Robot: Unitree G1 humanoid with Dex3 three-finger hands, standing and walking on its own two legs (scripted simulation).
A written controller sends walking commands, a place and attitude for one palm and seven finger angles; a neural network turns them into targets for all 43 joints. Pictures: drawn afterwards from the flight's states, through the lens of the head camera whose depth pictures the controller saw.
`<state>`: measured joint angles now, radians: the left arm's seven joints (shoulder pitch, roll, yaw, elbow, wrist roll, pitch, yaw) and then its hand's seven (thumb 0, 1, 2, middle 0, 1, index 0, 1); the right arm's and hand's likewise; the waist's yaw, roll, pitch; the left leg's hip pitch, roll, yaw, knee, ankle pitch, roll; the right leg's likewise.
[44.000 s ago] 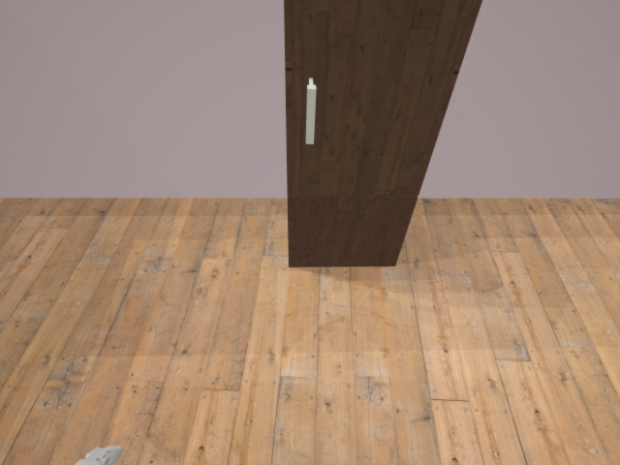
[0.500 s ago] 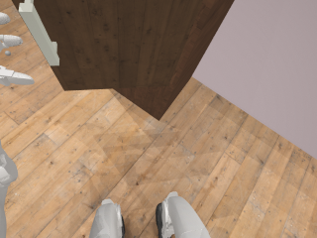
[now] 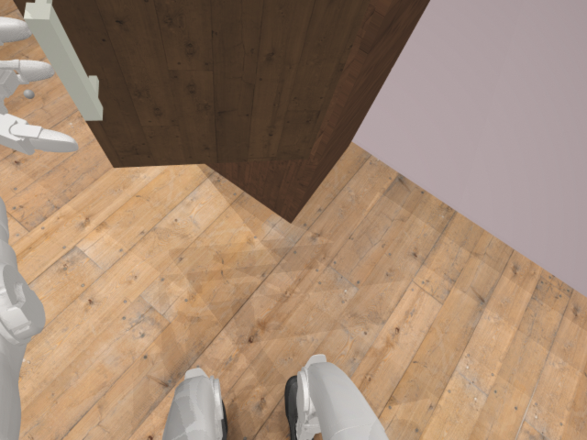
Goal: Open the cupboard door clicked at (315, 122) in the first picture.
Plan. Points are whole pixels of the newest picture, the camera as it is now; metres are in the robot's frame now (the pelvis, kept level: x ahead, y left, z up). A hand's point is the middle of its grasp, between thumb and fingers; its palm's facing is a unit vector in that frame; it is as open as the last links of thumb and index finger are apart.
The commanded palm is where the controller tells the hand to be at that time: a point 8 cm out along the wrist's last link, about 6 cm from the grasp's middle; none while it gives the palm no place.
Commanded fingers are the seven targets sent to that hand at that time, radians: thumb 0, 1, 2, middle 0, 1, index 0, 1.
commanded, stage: slide the fingers in behind the handle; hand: left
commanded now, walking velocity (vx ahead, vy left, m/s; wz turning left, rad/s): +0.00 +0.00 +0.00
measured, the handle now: (72, 57) +0.58 +0.22 +0.06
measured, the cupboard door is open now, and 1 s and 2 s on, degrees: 43 43 43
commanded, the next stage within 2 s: close the thumb around the handle in 1.14 s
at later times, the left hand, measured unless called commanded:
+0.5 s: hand (58, 95) +0.53 +0.23 +0.06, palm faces +0.05 -1.00 +0.00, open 14.0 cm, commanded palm +0.51 +0.26 +0.06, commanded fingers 0.00 -0.50 0.30 -0.30 -1.20 -0.30 -1.20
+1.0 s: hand (84, 93) +0.53 +0.20 +0.06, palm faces +0.06 -1.00 -0.02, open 14.0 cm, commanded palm +0.50 +0.24 +0.06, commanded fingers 0.00 -0.50 0.30 -0.30 -1.20 -0.30 -1.20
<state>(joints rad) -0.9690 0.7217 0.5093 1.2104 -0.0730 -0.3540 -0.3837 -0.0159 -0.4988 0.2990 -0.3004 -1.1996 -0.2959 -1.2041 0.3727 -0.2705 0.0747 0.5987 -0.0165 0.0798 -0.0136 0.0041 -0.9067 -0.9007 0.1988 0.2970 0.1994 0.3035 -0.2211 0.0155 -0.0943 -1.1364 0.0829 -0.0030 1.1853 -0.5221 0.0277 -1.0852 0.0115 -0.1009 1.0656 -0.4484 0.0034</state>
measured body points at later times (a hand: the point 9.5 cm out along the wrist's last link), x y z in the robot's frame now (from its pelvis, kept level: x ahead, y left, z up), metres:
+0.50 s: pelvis +0.01 +0.00 +0.00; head +0.17 +0.04 +0.42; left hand +0.52 +0.28 +0.06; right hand +0.01 -0.26 -0.10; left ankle +0.01 +0.10 -0.64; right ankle +0.02 -0.13 -0.64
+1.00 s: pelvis +0.01 -0.01 +0.01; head +0.16 +0.02 +0.43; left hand +0.52 +0.26 +0.07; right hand +0.00 -0.26 -0.10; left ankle +0.01 +0.10 -0.64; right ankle +0.02 -0.13 -0.64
